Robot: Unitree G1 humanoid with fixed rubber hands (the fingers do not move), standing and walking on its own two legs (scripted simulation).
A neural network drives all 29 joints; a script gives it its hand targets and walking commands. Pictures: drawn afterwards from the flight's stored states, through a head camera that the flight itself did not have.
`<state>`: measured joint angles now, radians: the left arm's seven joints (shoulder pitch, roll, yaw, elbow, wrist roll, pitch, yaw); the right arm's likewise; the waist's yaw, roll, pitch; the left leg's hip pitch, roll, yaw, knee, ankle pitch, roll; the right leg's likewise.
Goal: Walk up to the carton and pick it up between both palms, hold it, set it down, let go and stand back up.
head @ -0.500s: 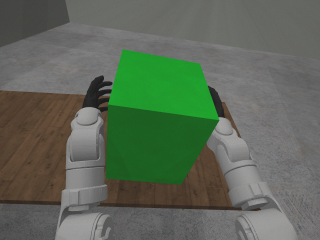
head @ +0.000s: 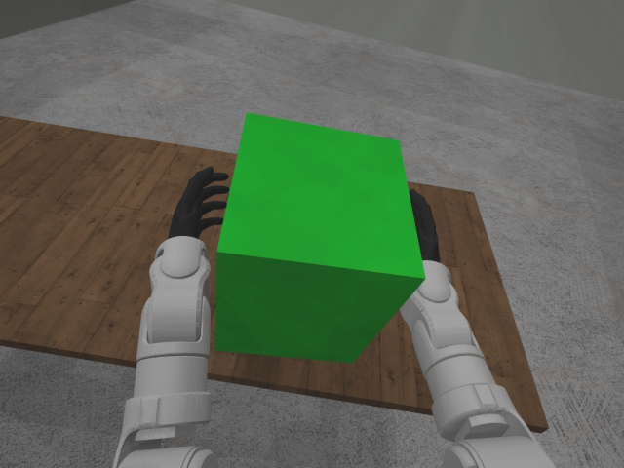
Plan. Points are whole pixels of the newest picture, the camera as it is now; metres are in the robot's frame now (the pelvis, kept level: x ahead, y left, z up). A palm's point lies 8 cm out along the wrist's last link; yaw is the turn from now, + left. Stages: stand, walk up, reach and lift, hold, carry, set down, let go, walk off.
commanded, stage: set down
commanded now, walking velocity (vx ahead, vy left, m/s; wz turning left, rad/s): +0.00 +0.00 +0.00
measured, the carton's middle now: (304, 249) +0.39 +0.01 +0.09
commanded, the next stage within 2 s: none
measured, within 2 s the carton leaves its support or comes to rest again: neither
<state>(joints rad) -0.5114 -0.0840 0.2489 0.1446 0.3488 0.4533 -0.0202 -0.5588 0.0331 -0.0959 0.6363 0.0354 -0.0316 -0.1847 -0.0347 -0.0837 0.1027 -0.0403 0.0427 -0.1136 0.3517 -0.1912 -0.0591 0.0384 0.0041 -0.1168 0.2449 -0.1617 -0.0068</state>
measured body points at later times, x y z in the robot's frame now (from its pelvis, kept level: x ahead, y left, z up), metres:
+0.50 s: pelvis +0.00 +0.01 +0.00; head +0.00 +0.04 +0.45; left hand +0.38 +0.15 +0.11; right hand +0.40 -0.14 +0.12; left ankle +0.01 +0.15 -0.75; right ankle -0.01 -0.11 -0.75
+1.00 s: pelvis +0.00 +0.00 +0.00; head +0.03 -0.01 +0.45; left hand +0.40 +0.11 +0.08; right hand +0.40 -0.19 +0.07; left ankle +0.01 +0.15 -0.75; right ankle -0.01 -0.11 -0.75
